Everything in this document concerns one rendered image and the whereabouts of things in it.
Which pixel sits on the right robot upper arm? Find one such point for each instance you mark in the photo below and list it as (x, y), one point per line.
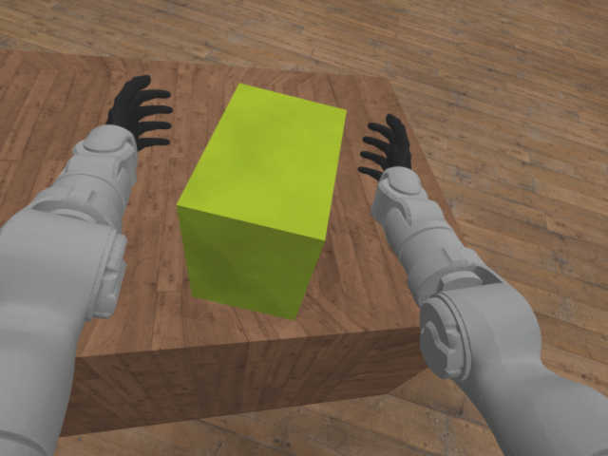
(485, 338)

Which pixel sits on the right robot hand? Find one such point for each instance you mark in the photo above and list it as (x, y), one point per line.
(397, 150)

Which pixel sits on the pedestal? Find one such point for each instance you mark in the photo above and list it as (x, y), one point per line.
(165, 356)

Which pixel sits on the left robot upper arm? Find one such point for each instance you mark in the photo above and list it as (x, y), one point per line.
(56, 273)

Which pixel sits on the left robot hand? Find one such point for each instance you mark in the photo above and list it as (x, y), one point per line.
(127, 111)

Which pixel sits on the carton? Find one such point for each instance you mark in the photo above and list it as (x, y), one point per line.
(254, 214)

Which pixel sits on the right robot forearm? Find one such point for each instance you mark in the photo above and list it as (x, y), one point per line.
(434, 259)

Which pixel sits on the left robot forearm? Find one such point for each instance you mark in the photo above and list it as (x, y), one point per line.
(95, 185)

